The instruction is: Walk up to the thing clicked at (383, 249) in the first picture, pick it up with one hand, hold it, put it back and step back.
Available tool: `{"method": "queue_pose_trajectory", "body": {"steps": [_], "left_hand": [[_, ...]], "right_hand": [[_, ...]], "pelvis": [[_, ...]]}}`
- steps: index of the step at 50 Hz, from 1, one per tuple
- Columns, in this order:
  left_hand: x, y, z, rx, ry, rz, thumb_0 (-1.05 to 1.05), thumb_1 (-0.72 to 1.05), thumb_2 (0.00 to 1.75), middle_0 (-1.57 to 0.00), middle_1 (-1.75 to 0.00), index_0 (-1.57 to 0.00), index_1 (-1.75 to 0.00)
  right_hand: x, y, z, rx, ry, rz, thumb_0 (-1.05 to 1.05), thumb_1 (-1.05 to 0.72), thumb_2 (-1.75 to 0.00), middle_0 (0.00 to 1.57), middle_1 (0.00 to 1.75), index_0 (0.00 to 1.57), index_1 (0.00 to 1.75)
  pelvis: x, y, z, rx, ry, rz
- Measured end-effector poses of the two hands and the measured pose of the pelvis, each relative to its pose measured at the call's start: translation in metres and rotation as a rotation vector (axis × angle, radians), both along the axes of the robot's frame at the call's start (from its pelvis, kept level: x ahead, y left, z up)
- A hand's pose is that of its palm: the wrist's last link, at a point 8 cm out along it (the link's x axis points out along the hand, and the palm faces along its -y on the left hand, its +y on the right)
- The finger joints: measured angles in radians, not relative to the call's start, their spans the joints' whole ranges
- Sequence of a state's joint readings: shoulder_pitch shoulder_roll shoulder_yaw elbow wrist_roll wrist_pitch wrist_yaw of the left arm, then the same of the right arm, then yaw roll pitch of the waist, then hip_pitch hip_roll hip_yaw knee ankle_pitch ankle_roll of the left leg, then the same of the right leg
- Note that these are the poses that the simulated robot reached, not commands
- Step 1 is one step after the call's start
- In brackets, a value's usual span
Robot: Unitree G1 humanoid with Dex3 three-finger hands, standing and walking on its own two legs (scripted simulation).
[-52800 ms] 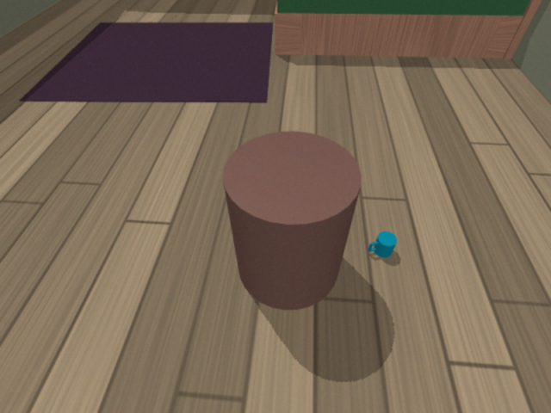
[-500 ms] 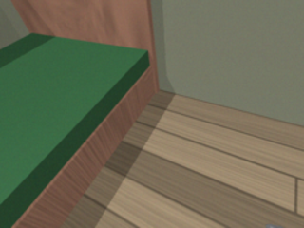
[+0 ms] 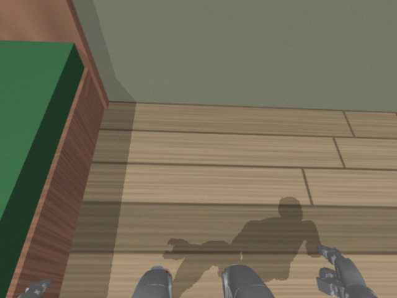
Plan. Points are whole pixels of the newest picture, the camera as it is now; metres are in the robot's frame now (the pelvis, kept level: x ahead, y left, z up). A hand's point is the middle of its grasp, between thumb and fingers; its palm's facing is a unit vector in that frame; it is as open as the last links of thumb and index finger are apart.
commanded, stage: walk up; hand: left
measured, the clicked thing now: out of the picture -0.05 -1.51 -0.71
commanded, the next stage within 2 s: none
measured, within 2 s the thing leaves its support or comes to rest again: neither
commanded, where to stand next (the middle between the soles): +0.04 -0.04 m, yaw -104 degrees
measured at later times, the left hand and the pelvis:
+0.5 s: hand (94, 260) +0.19 +0.24 -0.11, palm faces -0.52 -0.74 -0.43, open 7.4 cm; pelvis -0.03 +0.04 +0.00, yaw -33 degrees
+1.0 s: hand (182, 213) +0.30 +0.06 -0.11, palm faces -0.85 -0.32 -0.42, open 7.4 cm; pelvis +0.01 +0.02 +0.01, yaw -59 degrees
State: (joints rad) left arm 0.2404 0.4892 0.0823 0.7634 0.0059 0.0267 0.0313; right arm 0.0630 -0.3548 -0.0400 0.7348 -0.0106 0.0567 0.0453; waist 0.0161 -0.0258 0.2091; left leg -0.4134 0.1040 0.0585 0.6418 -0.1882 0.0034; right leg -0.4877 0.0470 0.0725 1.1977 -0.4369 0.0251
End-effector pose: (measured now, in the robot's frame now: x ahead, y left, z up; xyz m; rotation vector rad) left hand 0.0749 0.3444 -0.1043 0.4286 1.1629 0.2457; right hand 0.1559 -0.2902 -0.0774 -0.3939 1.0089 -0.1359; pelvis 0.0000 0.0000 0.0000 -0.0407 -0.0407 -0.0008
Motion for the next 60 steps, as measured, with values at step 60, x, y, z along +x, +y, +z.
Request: {"method": "queue_pose_trajectory", "body": {"steps": [60], "left_hand": [[0.274, -0.329, 0.034, -0.037, -0.08, -1.292, 0.0, 0.91, 0.9, -0.21, -0.3, -0.2, -0.3]], "right_hand": [[-0.383, 0.087, -0.034, 0.119, 0.02, -1.283, 0.01, -0.9, -0.9, 0.21, 0.3, 0.2, 0.3]], "pelvis": [[0.023, -0.009, 0.003, 0.055, 0.003, -1.212]]}}
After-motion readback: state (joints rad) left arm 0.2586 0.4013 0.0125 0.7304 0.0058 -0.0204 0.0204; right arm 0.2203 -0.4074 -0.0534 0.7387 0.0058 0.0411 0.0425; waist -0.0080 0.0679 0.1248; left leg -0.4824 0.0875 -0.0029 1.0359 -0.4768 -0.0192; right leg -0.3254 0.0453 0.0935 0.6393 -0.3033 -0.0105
